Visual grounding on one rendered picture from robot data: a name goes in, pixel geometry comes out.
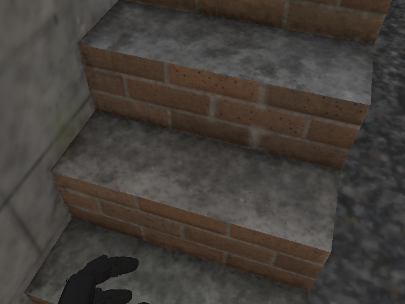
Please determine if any left robot hand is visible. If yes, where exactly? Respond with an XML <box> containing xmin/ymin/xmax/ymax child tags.
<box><xmin>58</xmin><ymin>255</ymin><xmax>149</xmax><ymax>304</ymax></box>

